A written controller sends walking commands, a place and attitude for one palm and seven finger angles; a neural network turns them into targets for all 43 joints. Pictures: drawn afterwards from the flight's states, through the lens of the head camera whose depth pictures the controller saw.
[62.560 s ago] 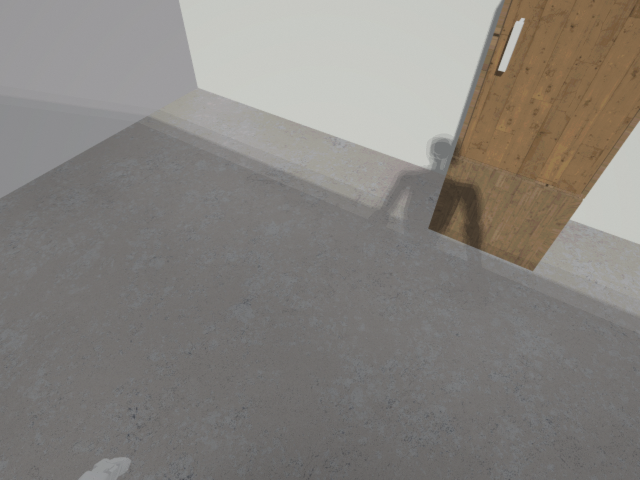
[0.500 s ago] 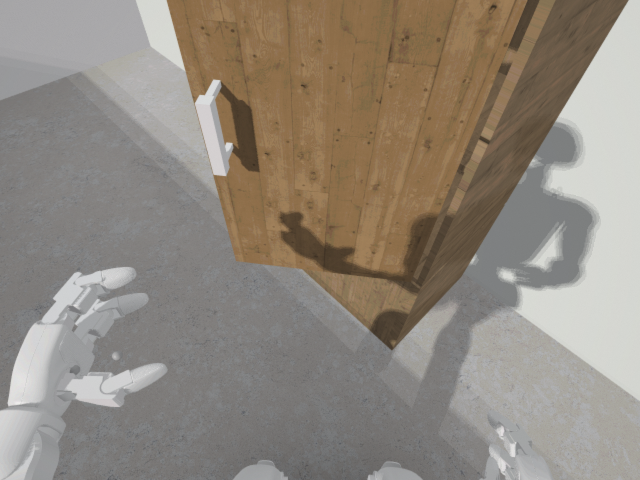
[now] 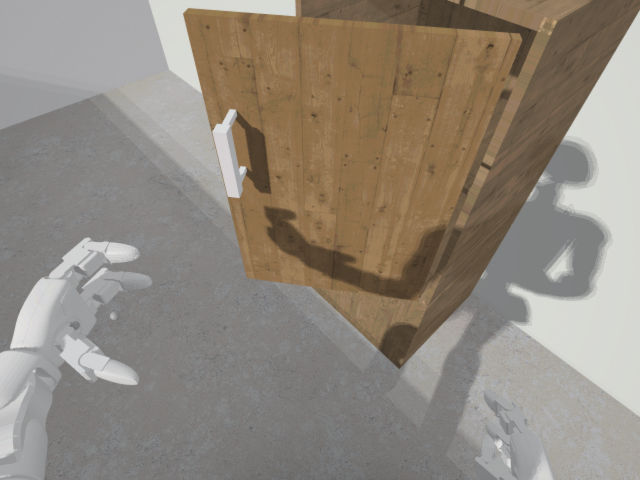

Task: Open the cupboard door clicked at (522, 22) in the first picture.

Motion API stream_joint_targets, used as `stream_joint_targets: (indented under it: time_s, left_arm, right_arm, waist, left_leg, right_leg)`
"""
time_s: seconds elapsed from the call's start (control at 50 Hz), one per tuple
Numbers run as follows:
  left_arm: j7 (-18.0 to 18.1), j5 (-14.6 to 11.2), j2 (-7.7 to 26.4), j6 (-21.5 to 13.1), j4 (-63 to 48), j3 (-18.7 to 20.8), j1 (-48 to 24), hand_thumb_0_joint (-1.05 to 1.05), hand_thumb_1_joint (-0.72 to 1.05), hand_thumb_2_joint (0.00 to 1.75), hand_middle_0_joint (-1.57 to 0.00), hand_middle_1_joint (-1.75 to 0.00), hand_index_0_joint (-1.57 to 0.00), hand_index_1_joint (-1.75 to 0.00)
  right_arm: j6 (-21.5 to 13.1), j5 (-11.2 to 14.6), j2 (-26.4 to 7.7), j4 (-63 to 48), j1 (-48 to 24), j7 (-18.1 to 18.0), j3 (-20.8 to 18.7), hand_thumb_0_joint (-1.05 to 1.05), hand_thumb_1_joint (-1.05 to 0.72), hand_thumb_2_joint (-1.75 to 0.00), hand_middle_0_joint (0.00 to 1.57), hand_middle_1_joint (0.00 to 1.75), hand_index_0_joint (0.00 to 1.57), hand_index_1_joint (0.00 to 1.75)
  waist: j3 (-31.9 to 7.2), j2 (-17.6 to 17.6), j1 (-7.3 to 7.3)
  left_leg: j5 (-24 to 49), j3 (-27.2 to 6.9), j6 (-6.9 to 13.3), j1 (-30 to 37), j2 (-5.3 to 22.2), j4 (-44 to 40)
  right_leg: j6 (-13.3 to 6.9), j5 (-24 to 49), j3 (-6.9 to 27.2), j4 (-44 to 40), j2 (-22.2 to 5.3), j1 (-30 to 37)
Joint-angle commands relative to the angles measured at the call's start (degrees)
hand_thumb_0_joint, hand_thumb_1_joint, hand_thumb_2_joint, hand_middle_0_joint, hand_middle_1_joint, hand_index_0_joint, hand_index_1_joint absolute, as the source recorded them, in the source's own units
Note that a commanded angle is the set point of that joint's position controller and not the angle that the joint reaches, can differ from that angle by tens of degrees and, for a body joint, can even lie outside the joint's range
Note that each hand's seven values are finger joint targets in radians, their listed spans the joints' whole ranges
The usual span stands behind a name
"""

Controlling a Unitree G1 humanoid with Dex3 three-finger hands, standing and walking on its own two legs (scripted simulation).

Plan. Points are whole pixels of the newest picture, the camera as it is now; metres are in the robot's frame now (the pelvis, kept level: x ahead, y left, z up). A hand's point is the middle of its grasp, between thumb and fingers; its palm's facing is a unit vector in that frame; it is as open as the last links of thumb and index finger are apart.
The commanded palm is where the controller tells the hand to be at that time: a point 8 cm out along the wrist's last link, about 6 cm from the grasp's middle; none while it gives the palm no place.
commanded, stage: raise the hand with hooked fingers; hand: left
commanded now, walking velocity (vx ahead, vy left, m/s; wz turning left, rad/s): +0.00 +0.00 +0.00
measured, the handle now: (233, 154) +0.55 +0.19 +0.09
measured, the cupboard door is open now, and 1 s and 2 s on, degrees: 38 38 38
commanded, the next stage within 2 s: move the hooked fingers beside the handle in 0.68 s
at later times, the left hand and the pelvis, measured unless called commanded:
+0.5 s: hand (116, 281) +0.30 +0.26 +0.10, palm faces -0.02 -1.00 -0.02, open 14.0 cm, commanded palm +0.27 +0.31 +0.11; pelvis +0.01 -0.01 +0.01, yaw -1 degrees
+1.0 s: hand (126, 267) +0.32 +0.26 +0.10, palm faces -0.05 -1.00 -0.01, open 14.0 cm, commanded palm +0.30 +0.30 +0.11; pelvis +0.00 -0.01 +0.01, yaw +0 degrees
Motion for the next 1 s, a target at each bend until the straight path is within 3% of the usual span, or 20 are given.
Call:
stream_joint_targets:
  time_s: [0.0,0.02,0.06,0.1,0.16,0.2,0.28,0.32,0.38,0.42,0.5,0.52,0.64,0.72,0.76,0.82,0.84,0.92,0.98]
  left_arm:
    - [0.0,-2.6,17.0,-5.8,-13.0,8.9,-15.4,0.00,-0.50,0.30,-0.30,-1.20,-0.30,-1.20]
    - [0.0,-2.6,18.4,-5.6,-11.6,9.8,-16.2,0.00,-0.50,0.30,-0.30,-1.20,-0.30,-1.20]
    - [-0.8,-2.7,16.9,-4.6,-7.8,8.5,-17.3,0.00,-0.50,0.30,-0.30,-1.20,-0.30,-1.20]
    - [-1.7,-2.5,17.2,-3.1,-4.9,8.2,-18.3,0.00,-0.50,0.30,-0.30,-1.20,-0.30,-1.20]
    - [-3.2,-2.2,18.6,-0.9,-2.6,8.1,-20.5,0.00,-0.50,0.30,-0.30,-1.20,-0.30,-1.20]
    - [-3.7,-2.1,16.7,-0.3,-1.4,6.8,-18.5,0.00,-0.50,0.30,-0.30,-1.20,-0.30,-1.20]
    - [-4.0,-2.8,17.4,-1.6,-1.9,8.2,-17.1,0.00,-0.50,0.30,-0.30,-1.20,-0.30,-1.20]
    - [-3.2,-3.1,19.7,-3.2,-4.8,10.2,-18.7,0.00,-0.50,0.30,-0.30,-1.20,-0.30,-1.20]
    - [-2.1,-2.9,19.6,-4.9,-6.4,11.2,-19.1,0.00,-0.50,0.30,-0.30,-1.20,-0.30,-1.20]
    - [-1.6,-2.8,19.9,-5.2,-6.4,11.0,-19.5,0.00,-0.50,0.30,-0.30,-1.20,-0.30,-1.20]
    - [-2.4,-2.1,17.0,-4.0,-3.1,7.9,-20.1,0.00,-0.50,0.30,-0.30,-1.20,-0.30,-1.20]
    - [-2.8,-2.2,17.2,-3.7,-2.9,7.6,-20.9,0.00,-0.50,0.30,-0.30,-1.20,-0.30,-1.20]
    - [-2.9,-2.5,19.0,-4.5,-5.6,9.4,-20.7,0.00,-0.50,0.30,-0.30,-1.20,-0.30,-1.20]
    - [-2.7,-3.0,18.5,-4.6,-3.3,9.7,-19.6,0.00,-0.50,0.30,-0.30,-1.20,-0.30,-1.20]
    - [-3.0,-2.8,17.5,-3.9,-1.4,8.9,-19.8,0.00,-0.50,0.30,-0.30,-1.20,-0.30,-1.20]
    - [-3.4,-1.9,17.0,-3.4,1.0,6.1,-27.2,0.00,-0.50,0.30,-0.30,-1.20,-0.30,-1.20]
    - [-3.5,-1.7,16.9,-3.4,1.5,5.3,-30.6,0.00,-0.50,0.30,-0.30,-1.20,-0.30,-1.20]
    - [-3.1,-0.6,18.4,-5.1,1.5,4.7,-36.2,0.00,-0.50,0.30,-0.30,-1.20,-0.30,-1.20]
    - [-2.2,0.2,17.4,-5.9,2.4,3.8,-37.7,0.00,-0.50,0.30,-0.30,-1.20,-0.30,-1.20]
  right_arm:
    - [-3.2,0.1,-8.2,-7.7,-2.0,-1.2,-3.9,0.00,-0.90,-0.90,0.20,0.30,0.20,0.30]
    - [-3.0,0.0,-8.4,-7.5,-1.8,-1.2,-3.8,0.00,-0.90,-0.90,0.20,0.30,0.20,0.30]
    - [-2.7,0.4,-8.4,-6.9,-2.1,-1.4,-3.7,0.00,-0.90,-0.90,0.20,0.30,0.20,0.30]
    - [-2.4,0.6,-8.7,-6.5,-1.9,-1.6,-3.7,0.00,-0.90,-0.90,0.20,0.30,0.20,0.30]
    - [-1.9,0.7,-9.1,-6.8,-1.4,-1.6,-3.9,0.00,-0.90,-0.90,0.20,0.30,0.20,0.30]
    - [-1.9,0.8,-9.1,-7.3,-1.3,-1.4,-4.0,0.00,-0.90,-0.90,0.20,0.30,0.20,0.30]
    - [-1.8,0.6,-9.2,-7.7,-1.0,-0.7,-4.4,0.00,-0.90,-0.90,0.20,0.30,0.20,0.30]
    - [-1.9,0.2,-9.2,-8.0,-1.1,-0.4,-4.4,0.00,-0.90,-0.90,0.20,0.30,0.20,0.30]
    - [-2.0,0.0,-8.7,-7.8,-0.9,-0.5,-4.5,0.00,-0.90,-0.90,0.20,0.30,0.20,0.30]
    - [-1.9,-0.1,-8.8,-7.5,-0.6,-0.5,-4.5,0.00,-0.90,-0.90,0.20,0.30,0.20,0.30]
    - [-1.5,0.4,-8.8,-7.0,-1.0,-1.0,-4.4,0.00,-0.90,-0.90,0.20,0.30,0.20,0.30]
    - [-1.3,0.4,-8.9,-7.1,-1.0,-1.0,-4.3,0.00,-0.90,-0.90,0.20,0.30,0.20,0.30]
    - [-1.6,0.2,-8.6,-7.6,-1.4,-1.1,-4.2,0.00,-0.90,-0.90,0.20,0.30,0.20,0.30]
    - [-1.6,0.2,-8.8,-7.4,-1.3,-1.0,-4.1,0.00,-0.90,-0.90,0.20,0.30,0.20,0.30]
    - [-1.4,0.4,-8.7,-7.2,-1.4,-1.1,-4.1,0.00,-0.90,-0.90,0.20,0.30,0.20,0.30]
    - [-0.9,0.6,-9.2,-6.3,-1.0,-1.6,-3.9,0.00,-0.90,-0.90,0.20,0.30,0.20,0.30]
    - [-0.9,0.6,-9.2,-6.0,-1.0,-1.8,-3.9,0.00,-0.90,-0.90,0.20,0.30,0.20,0.30]
    - [-1.0,0.4,-9.4,-5.4,-0.1,-2.2,-4.0,0.00,-0.90,-0.90,0.20,0.30,0.20,0.30]
    - [-0.9,0.3,-9.0,-5.1,0.4,-2.2,-4.0,0.00,-0.90,-0.90,0.20,0.30,0.20,0.30]
  waist:
    - [-14.1,3.6,-0.63]
    - [-13.0,2.8,-0.28]
    - [-10.6,3.8,-0.86]
    - [-10.0,4.8,-0.93]
    - [-11.0,2.8,-0.91]
    - [-11.0,1.8,-0.71]
    - [-12.1,-0.5,-0.30]
    - [-13.3,0.5,0.31]
    - [-15.3,3.0,0.29]
    - [-14.1,2.4,0.05]
    - [-10.2,4.9,-1.01]
    - [-9.7,2.5,-1.22]
    - [-13.9,3.8,-0.38]
    - [-12.3,1.9,-0.14]
    - [-11.2,1.6,-0.62]
    - [-8.2,1.9,-2.25]
    - [-8.5,1.9,-2.82]
    - [-12.9,2.9,-2.98]
    - [-15.6,5.1,-2.72]
  left_leg:
    - [17.8,-1.5,0.0,6.6,-1.2,-9.4]
    - [17.9,-1.6,-0.1,6.1,-1.2,-9.5]
    - [15.9,-1.3,-0.1,5.7,-1.3,-10.5]
    - [15.6,-1.0,0.0,6.0,-1.3,-11.0]
    - [17.2,-1.0,0.3,6.6,-1.5,-11.5]
    - [17.7,-1.0,0.3,6.3,-1.5,-11.7]
    - [18.5,-0.4,0.5,6.2,-1.6,-11.3]
    - [19.6,-0.2,0.4,6.6,-1.7,-11.1]
    - [20.7,0.1,0.3,7.6,-1.7,-11.2]
    - [20.6,0.3,0.5,7.5,-1.5,-11.0]
    - [16.1,0.5,0.4,6.2,-1.6,-11.8]
    - [15.8,0.5,0.6,6.1,-1.5,-11.6]
    - [18.4,0.0,0.6,8.0,-1.7,-11.6]
    - [18.8,-0.1,0.3,7.2,-1.6,-11.8]
    - [17.1,0.0,0.3,6.7,-1.6,-12.1]
    - [14.3,-0.1,0.3,5.9,-1.5,-12.0]
    - [13.1,-0.2,0.4,6.0,-1.5,-12.0]
    - [14.8,-0.8,0.4,8.1,-1.5,-11.5]
    - [16.8,-1.1,0.0,9.4,-1.5,-11.4]
  right_leg:
    - [-1.6,12.9,1.4,-5.8,2.2,9.4]
    - [-1.9,13.0,1.5,-6.0,2.5,9.9]
    - [-1.6,11.6,1.4,-6.9,2.1,8.8]
    - [-1.6,11.6,1.7,-7.7,1.8,8.6]
    - [-1.5,13.6,1.8,-8.5,1.7,10.2]
    - [-1.4,13.7,1.5,-8.4,1.7,10.1]
    - [-1.3,15.3,2.1,-8.4,1.7,11.1]
    - [-1.6,16.3,2.5,-7.9,1.8,12.4]
    - [-1.5,17.6,2.6,-7.6,1.6,13.2]
    - [-1.6,17.8,2.8,-7.8,1.8,12.9]
    - [-1.4,13.4,2.9,-9.1,1.5,10.1]
    - [-1.4,13.2,3.2,-9.4,1.5,10.5]
    - [-1.5,15.8,3.0,-8.8,1.6,12.5]
    - [-1.6,16.3,2.5,-8.4,1.8,12.2]
    - [-1.4,14.9,2.4,-8.9,1.7,11.1]
    - [-1.5,11.7,2.7,-9.3,1.7,8.2]
    - [-1.3,10.4,2.8,-9.6,1.6,7.6]
    - [-1.7,11.2,2.7,-8.7,1.7,8.1]
    - [-1.8,12.9,2.3,-7.8,1.6,7.9]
